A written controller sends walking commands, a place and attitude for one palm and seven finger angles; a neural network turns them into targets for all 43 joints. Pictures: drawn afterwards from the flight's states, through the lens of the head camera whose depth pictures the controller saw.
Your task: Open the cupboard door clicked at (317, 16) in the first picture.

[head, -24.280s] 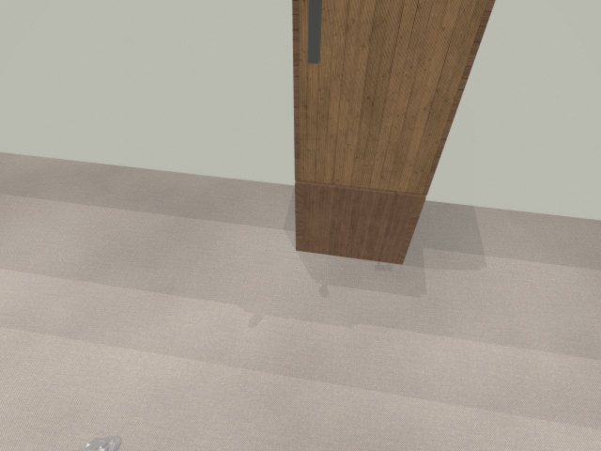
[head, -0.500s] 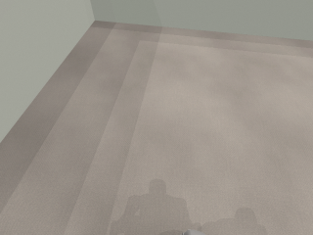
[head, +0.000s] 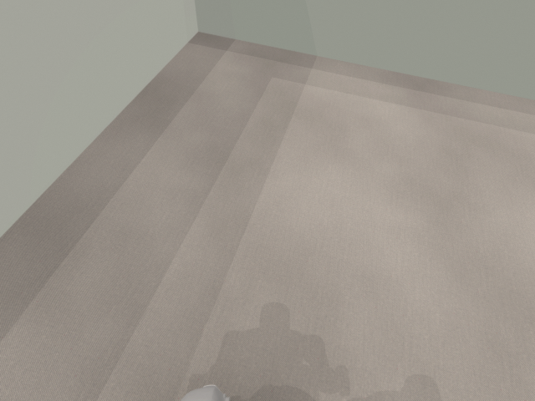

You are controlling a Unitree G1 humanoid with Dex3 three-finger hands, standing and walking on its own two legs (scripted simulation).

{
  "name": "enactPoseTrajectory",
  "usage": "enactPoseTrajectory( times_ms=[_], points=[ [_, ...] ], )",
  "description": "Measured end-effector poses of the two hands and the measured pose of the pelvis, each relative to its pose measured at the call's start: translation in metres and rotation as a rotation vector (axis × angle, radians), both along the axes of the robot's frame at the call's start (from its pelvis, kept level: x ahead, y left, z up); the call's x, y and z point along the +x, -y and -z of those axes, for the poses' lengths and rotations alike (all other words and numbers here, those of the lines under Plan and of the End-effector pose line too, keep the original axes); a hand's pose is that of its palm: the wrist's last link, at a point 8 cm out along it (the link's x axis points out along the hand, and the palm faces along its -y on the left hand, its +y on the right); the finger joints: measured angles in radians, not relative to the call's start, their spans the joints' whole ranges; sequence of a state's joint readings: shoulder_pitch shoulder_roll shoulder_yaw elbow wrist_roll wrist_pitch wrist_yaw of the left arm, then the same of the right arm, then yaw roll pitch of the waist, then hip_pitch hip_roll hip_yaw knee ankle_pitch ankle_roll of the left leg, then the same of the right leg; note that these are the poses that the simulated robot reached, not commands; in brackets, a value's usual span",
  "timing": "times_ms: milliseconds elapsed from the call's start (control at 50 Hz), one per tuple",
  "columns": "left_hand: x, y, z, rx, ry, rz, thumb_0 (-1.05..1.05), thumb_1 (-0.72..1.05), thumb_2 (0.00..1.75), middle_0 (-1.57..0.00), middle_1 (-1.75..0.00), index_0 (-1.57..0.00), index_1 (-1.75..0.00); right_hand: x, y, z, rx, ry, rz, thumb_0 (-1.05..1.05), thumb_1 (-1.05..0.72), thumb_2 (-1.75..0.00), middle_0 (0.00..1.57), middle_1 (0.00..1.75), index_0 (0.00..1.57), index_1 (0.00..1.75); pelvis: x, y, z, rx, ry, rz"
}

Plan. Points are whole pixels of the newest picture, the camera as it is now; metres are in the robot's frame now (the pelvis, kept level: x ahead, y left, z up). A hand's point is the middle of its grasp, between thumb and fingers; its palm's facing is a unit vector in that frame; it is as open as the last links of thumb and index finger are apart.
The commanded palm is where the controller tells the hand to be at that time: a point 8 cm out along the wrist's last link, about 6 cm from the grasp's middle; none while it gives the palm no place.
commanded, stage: turn to face it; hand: left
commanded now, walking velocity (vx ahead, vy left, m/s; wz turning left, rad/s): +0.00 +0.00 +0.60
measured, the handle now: out of the picture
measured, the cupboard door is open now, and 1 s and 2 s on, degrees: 42 42 42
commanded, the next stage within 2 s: none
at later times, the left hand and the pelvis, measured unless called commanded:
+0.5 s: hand out of the picture +0.06 +0.15 -0.15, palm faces +0.32 -0.91 -0.25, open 7.4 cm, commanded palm none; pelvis +0.06 -0.06 +0.02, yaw +19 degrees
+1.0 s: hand out of the picture +0.03 +0.11 -0.14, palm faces +0.60 -0.76 -0.26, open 7.4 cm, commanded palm none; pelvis +0.09 -0.09 +0.02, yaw +38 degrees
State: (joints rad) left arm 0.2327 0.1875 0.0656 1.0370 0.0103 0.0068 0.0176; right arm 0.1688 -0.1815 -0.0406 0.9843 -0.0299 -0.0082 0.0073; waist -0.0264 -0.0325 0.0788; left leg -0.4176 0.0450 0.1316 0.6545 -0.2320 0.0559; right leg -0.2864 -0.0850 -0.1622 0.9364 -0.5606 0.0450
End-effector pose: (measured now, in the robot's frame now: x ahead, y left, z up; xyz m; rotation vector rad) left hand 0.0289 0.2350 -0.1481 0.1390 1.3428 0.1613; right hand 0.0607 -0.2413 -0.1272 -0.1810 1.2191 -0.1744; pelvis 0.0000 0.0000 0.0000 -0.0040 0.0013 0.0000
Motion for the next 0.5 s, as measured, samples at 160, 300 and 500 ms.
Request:
enactPoseTrajectory(
  times_ms=[160,300,500],
  points=[
    [0.050,0.006,-0.027,0.036,0.128,-0.072,0.00,0.91,0.90,-0.20,-0.30,-0.20,-0.30,0.052,0.019,-0.008,-0.009,0.000,-0.115,0.00,-0.91,-0.90,0.20,0.30,0.20,0.30,0.018,0.020,-0.012,-0.012,-0.022,-0.096],
    [0.060,0.024,-0.041,0.114,0.211,-0.125,0.00,0.91,0.90,-0.20,-0.30,-0.20,-0.30,0.094,0.054,0.003,0.014,-0.015,-0.178,0.00,-0.91,-0.90,0.20,0.30,0.20,0.30,0.036,0.056,-0.007,0.017,-0.023,-0.196],
    [0.007,0.043,-0.034,0.076,0.089,-0.279,0.00,0.90,0.90,-0.20,-0.30,-0.20,-0.30,0.177,0.038,-0.018,-0.005,0.029,-0.355,0.01,-0.91,-0.90,0.20,0.30,0.20,0.30,0.060,0.061,-0.016,0.050,-0.019,-0.337]
  ],
)
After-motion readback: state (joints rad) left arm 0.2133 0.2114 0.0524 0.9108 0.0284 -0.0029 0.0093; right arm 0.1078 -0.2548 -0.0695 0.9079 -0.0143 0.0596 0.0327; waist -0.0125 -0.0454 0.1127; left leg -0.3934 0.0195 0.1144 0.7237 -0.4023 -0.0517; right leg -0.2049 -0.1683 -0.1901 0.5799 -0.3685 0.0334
